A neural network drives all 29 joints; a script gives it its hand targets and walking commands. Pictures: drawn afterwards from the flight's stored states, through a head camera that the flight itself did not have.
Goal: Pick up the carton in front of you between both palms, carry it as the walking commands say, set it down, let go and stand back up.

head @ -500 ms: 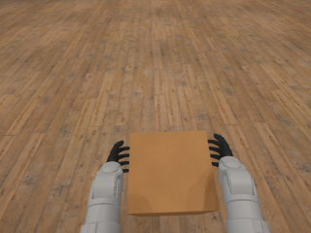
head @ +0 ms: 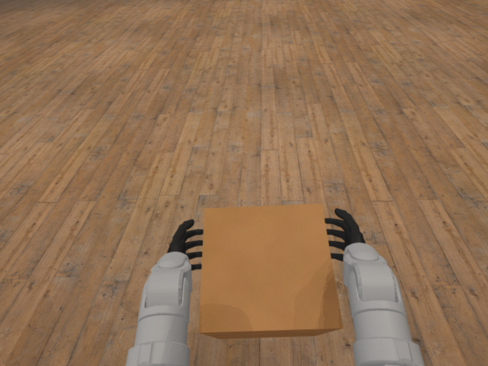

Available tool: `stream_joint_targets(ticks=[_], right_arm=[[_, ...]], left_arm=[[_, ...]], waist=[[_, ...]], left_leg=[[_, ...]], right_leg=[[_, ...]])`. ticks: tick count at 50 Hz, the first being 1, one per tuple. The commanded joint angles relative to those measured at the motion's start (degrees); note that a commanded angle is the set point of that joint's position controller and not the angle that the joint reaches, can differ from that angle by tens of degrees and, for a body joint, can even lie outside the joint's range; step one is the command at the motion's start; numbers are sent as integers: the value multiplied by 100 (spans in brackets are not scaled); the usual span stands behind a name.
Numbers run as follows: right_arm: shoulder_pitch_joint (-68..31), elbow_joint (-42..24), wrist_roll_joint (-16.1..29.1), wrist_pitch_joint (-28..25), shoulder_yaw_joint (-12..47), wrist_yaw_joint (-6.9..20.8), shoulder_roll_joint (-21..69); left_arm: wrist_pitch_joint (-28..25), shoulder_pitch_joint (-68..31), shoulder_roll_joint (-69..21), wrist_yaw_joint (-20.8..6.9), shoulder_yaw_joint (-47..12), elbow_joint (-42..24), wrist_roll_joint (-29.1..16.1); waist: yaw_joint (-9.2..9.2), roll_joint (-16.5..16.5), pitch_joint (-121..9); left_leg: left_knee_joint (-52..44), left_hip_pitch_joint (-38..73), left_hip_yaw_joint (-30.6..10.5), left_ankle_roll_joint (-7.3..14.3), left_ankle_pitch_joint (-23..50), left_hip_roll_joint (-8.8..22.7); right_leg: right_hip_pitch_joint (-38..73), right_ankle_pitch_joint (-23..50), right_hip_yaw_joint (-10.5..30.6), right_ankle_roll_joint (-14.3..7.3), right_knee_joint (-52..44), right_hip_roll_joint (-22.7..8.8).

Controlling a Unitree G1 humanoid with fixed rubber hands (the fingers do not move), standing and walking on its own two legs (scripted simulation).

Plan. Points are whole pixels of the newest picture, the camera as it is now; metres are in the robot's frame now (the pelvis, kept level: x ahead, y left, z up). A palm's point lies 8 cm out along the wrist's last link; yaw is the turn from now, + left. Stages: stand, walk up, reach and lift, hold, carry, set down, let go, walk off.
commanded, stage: hold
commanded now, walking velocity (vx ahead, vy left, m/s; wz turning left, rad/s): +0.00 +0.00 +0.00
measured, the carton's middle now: (264, 278) +0.30 +0.00 -0.06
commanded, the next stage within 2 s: set down in 0.22 s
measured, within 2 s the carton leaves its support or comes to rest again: neither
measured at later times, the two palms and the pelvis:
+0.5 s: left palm (189, 254) +0.31 +0.14 +0.02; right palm (351, 239) +0.32 -0.16 +0.03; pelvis +0.00 -0.02 -0.01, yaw +2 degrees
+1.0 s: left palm (207, 281) +0.37 +0.14 -0.19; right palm (329, 282) +0.35 -0.15 -0.17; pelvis -0.04 +0.00 -0.11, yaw +2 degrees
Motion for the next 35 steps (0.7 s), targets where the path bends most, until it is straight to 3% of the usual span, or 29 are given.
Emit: stream_joint_targets(ticks=[1, 15, 18, 23, 27, 30, 35], right_arm=[[-2202, 137, 1335, -76, 2810, 1426, 5452], [-2770, 495, 1304, -114, 2650, 1524, 5649], [-3151, 914, 1124, -223, 2269, 1507, 5677], [-3740, 1864, 527, -611, 1137, 1379, 5464], [-3599, 2237, -87, -1113, 272, 1120, 4808], [-3274, 2315, -310, -1628, -31, 981, 4397], [-3522, 2202, -17, -2639, 617, 912, 4624]], left_arm=[[-383, -3122, -5205, -1451, -2839, -442, -1449], [-443, -3611, -5297, -1576, -2573, -17, -1321], [-586, -3973, -5237, -1647, -2205, 497, -1099], [-1052, -4549, -4884, -1651, -1182, 1528, -428], [-1551, -4427, -4207, -1427, -368, 2003, 207], [-2041, -4082, -3750, -1307, -148, 2169, 432], [-3033, -4251, -3853, -1225, -772, 2119, 138]], waist=[[-42, -77, -1141], [13, -147, -1152], [-8, -170, -986], [-108, -204, -795], [-186, -150, -887], [-231, -169, -1265], [-164, -70, -2569]], left_leg=[[-687, -818, -650, 106, 55, -218], [-595, -1026, -575, 152, -305, -294], [-476, -1229, -548, 194, -610, -320], [-28, -1801, -544, 257, -792, -361], [432, -2492, -543, 250, -488, -418], [815, -3021, -516, 195, 1, -495], [1478, -3801, -464, 83, 668, -637]], right_leg=[[1034, 104, 517, -103, -164, 477], [1109, -254, 561, -52, -227, 354], [951, -661, 584, -53, -183, 329], [477, -895, 622, -48, 116, 339], [-46, -229, 570, -43, 591, 403], [-587, 607, 521, -6, 1014, 470], [-1178, 1458, 535, 55, 1822, 561]])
